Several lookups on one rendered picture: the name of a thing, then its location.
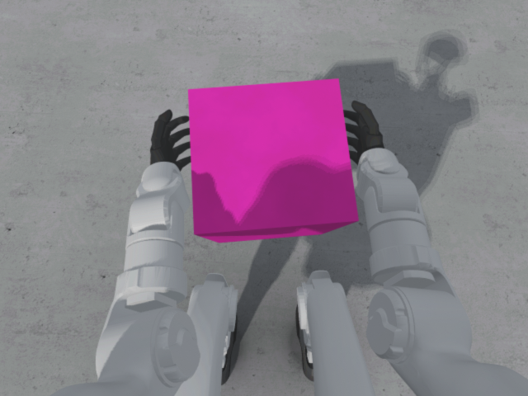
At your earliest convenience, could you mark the robot left upper arm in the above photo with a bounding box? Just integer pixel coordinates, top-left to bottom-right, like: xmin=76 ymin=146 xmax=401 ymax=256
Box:
xmin=50 ymin=306 xmax=200 ymax=396

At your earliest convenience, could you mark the robot right upper arm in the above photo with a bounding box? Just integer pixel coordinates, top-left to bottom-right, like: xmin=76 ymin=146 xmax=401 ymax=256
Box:
xmin=366 ymin=286 xmax=528 ymax=396

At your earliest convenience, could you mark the left robot thigh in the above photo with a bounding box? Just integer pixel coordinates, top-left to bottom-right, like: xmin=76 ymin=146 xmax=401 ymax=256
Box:
xmin=174 ymin=280 xmax=238 ymax=396

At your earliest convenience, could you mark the left robot forearm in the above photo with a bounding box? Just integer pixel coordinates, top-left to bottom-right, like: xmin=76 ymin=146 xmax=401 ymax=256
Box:
xmin=96 ymin=162 xmax=191 ymax=369

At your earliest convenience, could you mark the robot thigh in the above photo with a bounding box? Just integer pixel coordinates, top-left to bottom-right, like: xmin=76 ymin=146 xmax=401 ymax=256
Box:
xmin=174 ymin=280 xmax=238 ymax=396
xmin=297 ymin=278 xmax=376 ymax=396

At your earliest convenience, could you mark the carton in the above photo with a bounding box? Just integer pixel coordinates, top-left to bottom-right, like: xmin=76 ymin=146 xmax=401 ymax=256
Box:
xmin=188 ymin=78 xmax=359 ymax=243

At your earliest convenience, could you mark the right robot thigh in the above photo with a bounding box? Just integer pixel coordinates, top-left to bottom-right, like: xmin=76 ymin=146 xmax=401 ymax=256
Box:
xmin=297 ymin=278 xmax=376 ymax=396

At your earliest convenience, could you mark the right robot hand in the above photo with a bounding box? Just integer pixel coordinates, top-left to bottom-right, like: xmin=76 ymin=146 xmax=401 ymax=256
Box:
xmin=343 ymin=101 xmax=384 ymax=166

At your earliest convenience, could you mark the left robot hand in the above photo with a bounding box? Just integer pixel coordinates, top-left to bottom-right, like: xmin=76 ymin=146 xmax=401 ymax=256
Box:
xmin=150 ymin=110 xmax=191 ymax=171

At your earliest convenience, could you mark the right robot forearm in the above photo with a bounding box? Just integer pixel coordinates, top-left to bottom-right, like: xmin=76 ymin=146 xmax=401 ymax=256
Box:
xmin=356 ymin=148 xmax=472 ymax=349

